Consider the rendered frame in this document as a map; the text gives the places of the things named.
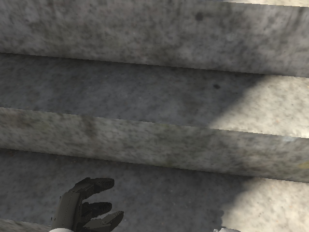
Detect robot left hand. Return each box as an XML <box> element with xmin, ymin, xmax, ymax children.
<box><xmin>51</xmin><ymin>177</ymin><xmax>124</xmax><ymax>232</ymax></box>

